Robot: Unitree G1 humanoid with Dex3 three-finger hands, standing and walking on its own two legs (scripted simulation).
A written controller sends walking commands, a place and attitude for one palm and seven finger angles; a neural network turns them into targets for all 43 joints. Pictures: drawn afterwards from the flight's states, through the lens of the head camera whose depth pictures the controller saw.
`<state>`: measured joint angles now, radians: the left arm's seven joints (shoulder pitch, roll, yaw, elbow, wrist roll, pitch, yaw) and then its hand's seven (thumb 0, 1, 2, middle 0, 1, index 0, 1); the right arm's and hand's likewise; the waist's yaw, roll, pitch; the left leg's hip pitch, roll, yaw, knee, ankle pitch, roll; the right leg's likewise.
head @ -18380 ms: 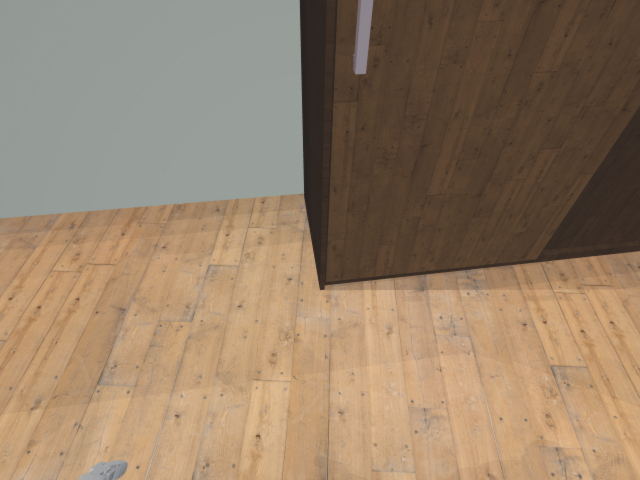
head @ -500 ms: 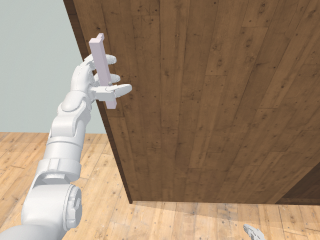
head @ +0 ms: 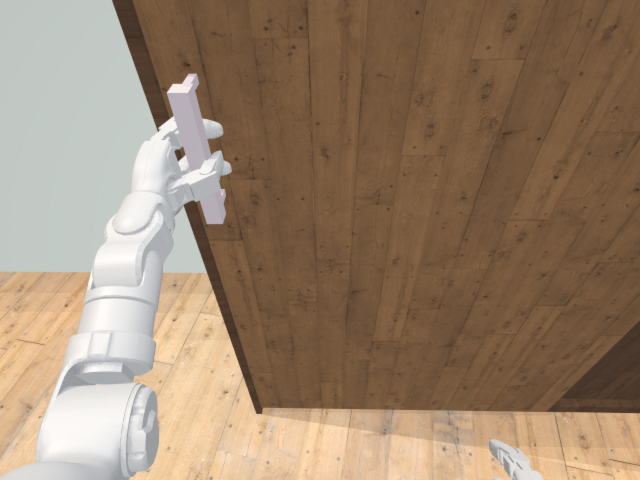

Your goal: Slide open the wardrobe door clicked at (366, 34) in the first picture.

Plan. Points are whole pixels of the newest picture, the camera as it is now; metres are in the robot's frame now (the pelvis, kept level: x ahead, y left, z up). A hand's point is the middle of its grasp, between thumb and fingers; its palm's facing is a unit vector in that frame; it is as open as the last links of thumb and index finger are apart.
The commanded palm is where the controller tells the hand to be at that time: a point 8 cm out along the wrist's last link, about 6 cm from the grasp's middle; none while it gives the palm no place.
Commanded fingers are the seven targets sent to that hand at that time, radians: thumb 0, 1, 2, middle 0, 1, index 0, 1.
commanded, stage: grip the handle and tug to test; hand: left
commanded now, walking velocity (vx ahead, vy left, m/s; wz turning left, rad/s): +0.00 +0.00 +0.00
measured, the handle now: (204, 153) +0.47 +0.17 +0.20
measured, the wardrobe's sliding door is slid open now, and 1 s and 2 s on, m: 0.00 0.00 0.05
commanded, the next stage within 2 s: tug the door sideways, standing still in 0.54 s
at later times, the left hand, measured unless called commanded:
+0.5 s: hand (211, 176) +0.41 +0.15 +0.20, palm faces +0.01 -1.00 +0.00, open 5.9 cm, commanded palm +0.36 +0.20 +0.20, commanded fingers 0.00 0.90 0.90 -0.45 -1.40 -0.45 -1.40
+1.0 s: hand (214, 175) +0.41 +0.14 +0.20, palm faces +0.08 -1.00 -0.02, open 5.9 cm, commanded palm +0.39 +0.16 +0.20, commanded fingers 0.00 0.90 0.90 -0.45 -1.40 -0.45 -1.40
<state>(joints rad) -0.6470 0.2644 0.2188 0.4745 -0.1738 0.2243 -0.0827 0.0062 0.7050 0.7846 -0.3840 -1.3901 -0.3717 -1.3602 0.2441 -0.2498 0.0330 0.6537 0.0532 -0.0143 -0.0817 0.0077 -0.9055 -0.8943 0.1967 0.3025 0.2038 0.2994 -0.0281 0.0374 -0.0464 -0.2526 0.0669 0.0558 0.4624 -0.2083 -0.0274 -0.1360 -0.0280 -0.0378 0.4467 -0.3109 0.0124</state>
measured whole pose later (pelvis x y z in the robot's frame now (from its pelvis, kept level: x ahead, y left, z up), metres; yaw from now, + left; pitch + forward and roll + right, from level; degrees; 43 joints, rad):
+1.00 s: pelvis +0.03 +0.00 +0.00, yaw +3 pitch +1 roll +0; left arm -0.60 0.18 0.14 0.25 -0.15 0.36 -0.01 0.00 0.71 0.83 -0.36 -1.40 -0.33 -1.39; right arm 0.17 -0.23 0.03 0.64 0.04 0.01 -0.08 0.01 -0.91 -0.89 0.20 0.30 0.20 0.30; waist 0.03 0.04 -0.05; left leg -0.25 0.04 0.01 0.49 -0.25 -0.03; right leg -0.11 -0.05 -0.08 0.46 -0.37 0.01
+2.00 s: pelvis +0.01 -0.05 -0.01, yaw +4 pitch +0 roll +3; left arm -0.63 0.20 0.06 0.24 -0.08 -0.12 0.10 -0.06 0.67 0.84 -0.46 -1.41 -0.32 -1.40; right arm 0.18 -0.23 0.00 0.70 0.00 0.02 -0.11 0.01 -0.91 -0.89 0.20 0.30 0.20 0.30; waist 0.04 -0.02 0.18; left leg -0.42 0.04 0.15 0.82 -0.36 -0.02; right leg -0.18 -0.01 -0.10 0.56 -0.38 -0.08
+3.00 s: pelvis +0.10 -0.31 +0.00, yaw +9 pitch +0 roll +2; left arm -0.25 0.11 0.05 -0.32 -0.06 -0.09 0.19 -0.06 0.71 0.78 -0.46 -1.42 -0.19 -1.30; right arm 0.02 -0.22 -0.01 0.55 0.03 -0.09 0.00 0.01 -0.91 -0.89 0.19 0.30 0.20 0.30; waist 0.05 0.03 0.26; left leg -0.29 0.06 0.11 0.64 -0.22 -0.02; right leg -0.38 0.00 -0.09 0.64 -0.19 -0.08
